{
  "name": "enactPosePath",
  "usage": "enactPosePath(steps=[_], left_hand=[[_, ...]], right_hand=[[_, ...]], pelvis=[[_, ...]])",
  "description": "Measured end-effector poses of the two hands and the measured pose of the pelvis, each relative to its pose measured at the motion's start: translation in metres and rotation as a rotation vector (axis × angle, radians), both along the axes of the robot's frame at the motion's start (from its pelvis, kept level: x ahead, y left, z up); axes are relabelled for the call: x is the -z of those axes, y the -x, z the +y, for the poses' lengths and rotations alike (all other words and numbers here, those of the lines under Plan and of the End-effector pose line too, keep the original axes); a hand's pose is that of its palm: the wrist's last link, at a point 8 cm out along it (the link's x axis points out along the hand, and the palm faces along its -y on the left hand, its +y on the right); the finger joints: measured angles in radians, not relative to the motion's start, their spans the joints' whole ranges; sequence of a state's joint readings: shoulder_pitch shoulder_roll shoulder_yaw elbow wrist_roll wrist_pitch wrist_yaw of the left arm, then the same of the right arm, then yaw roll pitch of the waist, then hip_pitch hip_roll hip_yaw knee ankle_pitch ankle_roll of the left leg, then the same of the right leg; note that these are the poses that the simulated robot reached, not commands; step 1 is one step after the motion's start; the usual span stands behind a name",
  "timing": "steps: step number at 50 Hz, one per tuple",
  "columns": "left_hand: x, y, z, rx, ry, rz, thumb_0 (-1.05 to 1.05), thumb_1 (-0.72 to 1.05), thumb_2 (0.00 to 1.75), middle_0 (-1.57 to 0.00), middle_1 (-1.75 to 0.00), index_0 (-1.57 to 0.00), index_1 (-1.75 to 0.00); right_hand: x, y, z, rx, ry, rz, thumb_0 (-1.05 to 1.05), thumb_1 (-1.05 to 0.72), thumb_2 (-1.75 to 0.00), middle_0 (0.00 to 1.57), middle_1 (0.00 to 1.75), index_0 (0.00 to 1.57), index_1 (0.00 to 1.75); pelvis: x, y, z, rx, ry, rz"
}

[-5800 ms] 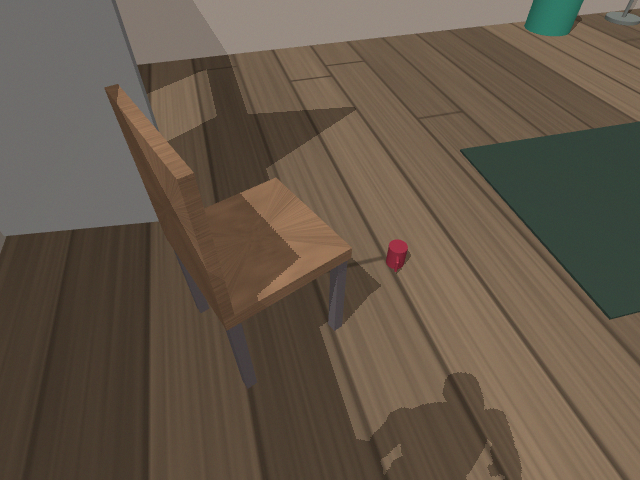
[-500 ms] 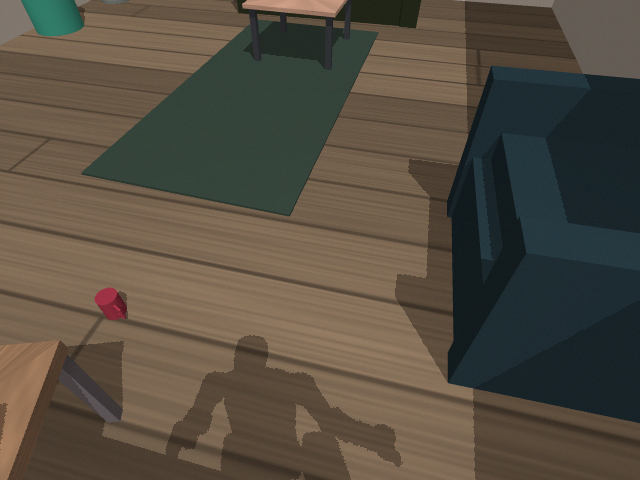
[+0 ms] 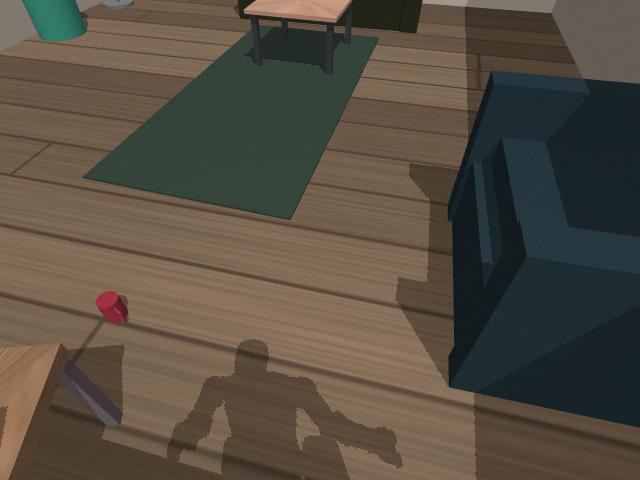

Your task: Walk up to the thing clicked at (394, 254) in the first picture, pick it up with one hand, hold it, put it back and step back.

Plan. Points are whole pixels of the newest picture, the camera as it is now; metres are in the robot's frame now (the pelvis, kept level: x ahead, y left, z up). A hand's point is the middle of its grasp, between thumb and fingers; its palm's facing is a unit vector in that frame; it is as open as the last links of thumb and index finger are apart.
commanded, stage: stand
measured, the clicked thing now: (114, 309) +0.85 +0.75 -0.73
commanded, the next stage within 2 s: walk up in 0.24 s
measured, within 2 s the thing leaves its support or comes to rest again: neither
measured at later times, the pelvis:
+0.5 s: pelvis +0.03 +0.03 -0.01, yaw +5 degrees
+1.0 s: pelvis +0.21 +0.08 -0.02, yaw +8 degrees
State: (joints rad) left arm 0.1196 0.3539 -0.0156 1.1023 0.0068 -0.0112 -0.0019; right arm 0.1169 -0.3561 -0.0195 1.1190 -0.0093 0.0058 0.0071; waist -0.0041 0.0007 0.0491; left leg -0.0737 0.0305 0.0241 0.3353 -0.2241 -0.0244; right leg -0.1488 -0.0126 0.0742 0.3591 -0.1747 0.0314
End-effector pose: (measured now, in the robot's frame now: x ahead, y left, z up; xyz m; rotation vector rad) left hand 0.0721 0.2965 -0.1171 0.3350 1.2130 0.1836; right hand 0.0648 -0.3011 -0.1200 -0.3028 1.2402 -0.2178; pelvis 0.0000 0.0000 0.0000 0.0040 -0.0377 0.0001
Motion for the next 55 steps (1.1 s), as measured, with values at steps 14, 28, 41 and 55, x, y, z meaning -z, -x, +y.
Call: enactPosePath(steps=[14, 28, 41, 55], left_hand=[[-0.001, 0.003, 0.003, -0.011, 0.008, -0.009, 0.01, 0.9, 0.9, -0.21, -0.3, -0.2, -0.3], [0.01, 0.039, 0.076, -0.158, -0.024, 0.043, 0.01, 0.9, 0.9, -0.21, -0.3, -0.21, -0.3], [0.006, -0.089, 0.11, -0.109, 0.023, -0.053, 0.01, 0.9, 0.9, -0.21, -0.3, -0.2, -0.3], [-0.005, -0.278, 0.081, -0.057, -0.004, -0.245, 0.01, 0.9, 0.9, -0.21, -0.3, -0.2, -0.3]], right_hand=[[0.0, 0.004, -0.001, 0.002, -0.01, -0.004, 0.01, -0.91, -0.9, 0.21, 0.3, 0.2, 0.3], [-0.01, -0.074, 0.022, -0.142, 0.057, -0.034, 0.01, -0.91, -0.9, 0.2, 0.3, 0.2, 0.3], [-0.028, -0.116, 0.07, -0.102, 0.067, -0.027, 0.01, -0.9, -0.9, 0.21, 0.3, 0.2, 0.3], [0.024, -0.232, 0.063, -0.122, 0.004, 0.029, 0.01, -0.9, -0.9, 0.21, 0.3, 0.2, 0.3]], pelvis=[[0.001, 0.0, 0.0, -0.007, 0.003, -0.003], [0.016, -0.048, 0.043, -0.103, 0.047, 0.001], [0.004, -0.135, 0.082, -0.129, 0.004, -0.024], [0.03, -0.261, 0.066, -0.161, 0.011, -0.028]])
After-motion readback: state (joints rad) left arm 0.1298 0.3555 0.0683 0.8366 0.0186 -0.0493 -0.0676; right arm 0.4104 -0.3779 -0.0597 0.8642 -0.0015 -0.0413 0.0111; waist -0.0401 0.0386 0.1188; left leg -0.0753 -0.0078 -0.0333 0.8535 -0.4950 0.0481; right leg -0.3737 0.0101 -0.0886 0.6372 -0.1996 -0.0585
